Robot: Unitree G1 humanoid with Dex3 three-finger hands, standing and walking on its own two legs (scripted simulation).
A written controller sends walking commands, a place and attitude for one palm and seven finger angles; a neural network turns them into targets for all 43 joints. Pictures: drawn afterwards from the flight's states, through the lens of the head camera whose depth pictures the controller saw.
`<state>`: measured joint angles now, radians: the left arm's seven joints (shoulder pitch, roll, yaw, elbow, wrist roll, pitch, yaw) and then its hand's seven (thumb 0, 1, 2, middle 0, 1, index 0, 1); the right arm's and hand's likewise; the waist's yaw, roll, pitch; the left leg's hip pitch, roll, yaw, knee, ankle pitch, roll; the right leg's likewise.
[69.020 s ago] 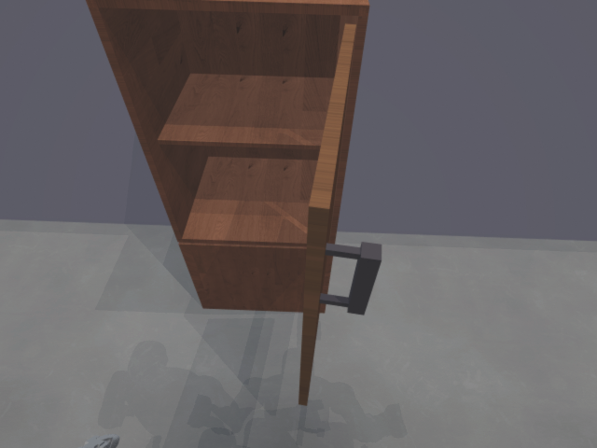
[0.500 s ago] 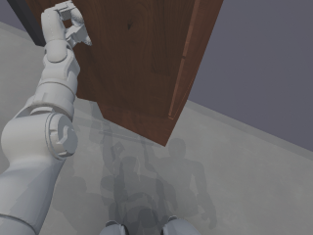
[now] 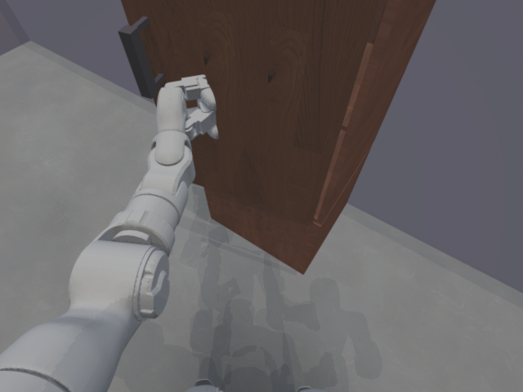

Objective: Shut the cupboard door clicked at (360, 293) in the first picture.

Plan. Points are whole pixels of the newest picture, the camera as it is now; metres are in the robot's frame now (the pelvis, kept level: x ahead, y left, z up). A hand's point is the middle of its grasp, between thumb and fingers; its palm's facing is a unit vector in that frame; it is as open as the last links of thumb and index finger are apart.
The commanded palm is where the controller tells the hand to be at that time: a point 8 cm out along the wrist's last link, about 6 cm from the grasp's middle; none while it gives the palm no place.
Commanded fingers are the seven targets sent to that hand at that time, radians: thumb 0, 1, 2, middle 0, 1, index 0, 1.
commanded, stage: draw the hand back to the body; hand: left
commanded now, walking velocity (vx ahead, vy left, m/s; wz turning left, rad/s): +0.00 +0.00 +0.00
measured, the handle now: (146, 58) +0.68 +0.16 +0.12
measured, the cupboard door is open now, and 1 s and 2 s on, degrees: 13 13 13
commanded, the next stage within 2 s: step back with the hand held close in 1.60 s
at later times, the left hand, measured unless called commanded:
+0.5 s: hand (136, 164) +0.39 +0.13 +0.16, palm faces +0.03 -1.00 -0.04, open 3.1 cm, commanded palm +0.35 +0.18 +0.16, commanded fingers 0.00 0.90 0.90 -1.16 -1.35 -1.16 -1.35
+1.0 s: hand out of the picture +0.26 +0.23 +0.19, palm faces +0.31 -0.90 -0.30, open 4.4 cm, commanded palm +0.21 +0.27 +0.20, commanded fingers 0.00 0.90 0.90 -0.47 -0.60 -0.47 -0.60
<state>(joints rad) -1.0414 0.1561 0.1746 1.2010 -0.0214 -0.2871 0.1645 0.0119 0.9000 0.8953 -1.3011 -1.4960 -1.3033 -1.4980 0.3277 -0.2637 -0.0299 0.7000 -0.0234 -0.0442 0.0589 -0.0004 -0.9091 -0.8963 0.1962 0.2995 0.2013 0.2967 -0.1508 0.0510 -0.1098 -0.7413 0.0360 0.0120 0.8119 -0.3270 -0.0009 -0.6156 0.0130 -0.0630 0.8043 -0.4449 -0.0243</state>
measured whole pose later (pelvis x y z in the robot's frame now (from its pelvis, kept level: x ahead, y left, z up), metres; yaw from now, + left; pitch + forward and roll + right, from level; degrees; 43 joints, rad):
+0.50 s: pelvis +0.00 +0.00 +0.02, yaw -1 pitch +4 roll -1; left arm -0.42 0.19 0.14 0.53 -0.15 -0.19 -0.02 0.01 0.90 0.90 -1.29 -1.49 -1.29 -1.49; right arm 0.34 -0.28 -0.03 0.68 0.05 -0.06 -0.02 0.01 -0.91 -0.90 0.20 0.30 0.20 0.30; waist -0.04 0.05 -0.09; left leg -0.44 0.05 0.04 0.66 -0.28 0.00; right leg -0.33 0.03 -0.04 0.64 -0.38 -0.03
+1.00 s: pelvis +0.01 +0.01 +0.04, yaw -1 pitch -3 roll +0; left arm 0.22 0.30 0.19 -0.18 -0.07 -0.09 0.08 0.01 0.90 0.89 -0.74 -0.88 -0.74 -0.88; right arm 0.18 -0.22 0.06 0.61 0.03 -0.03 -0.06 0.01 -0.90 -0.90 0.20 0.30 0.21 0.30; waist 0.05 0.07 -0.01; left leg -0.18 0.01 0.05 0.42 -0.19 0.01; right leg -0.06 -0.01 -0.03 0.40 -0.29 0.00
